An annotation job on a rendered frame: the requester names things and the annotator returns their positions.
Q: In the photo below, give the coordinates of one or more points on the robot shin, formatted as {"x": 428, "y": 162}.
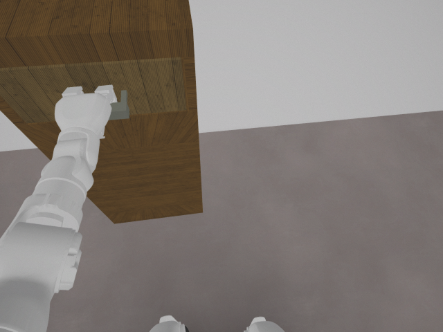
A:
{"x": 167, "y": 318}
{"x": 258, "y": 319}

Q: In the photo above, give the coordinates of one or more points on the robot right shin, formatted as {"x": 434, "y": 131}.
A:
{"x": 258, "y": 319}

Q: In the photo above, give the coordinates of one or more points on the robot left shin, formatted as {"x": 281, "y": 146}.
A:
{"x": 167, "y": 318}

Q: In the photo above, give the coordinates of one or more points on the left robot forearm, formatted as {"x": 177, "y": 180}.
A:
{"x": 62, "y": 189}

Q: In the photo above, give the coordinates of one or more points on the cabinet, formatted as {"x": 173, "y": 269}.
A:
{"x": 149, "y": 164}

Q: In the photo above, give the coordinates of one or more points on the robot left hand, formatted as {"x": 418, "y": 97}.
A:
{"x": 86, "y": 110}

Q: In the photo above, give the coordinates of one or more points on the left robot upper arm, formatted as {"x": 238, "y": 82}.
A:
{"x": 35, "y": 263}

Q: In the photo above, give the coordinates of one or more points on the drawer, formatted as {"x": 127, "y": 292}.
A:
{"x": 153, "y": 85}

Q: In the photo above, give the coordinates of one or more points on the handle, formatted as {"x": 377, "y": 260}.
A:
{"x": 120, "y": 110}

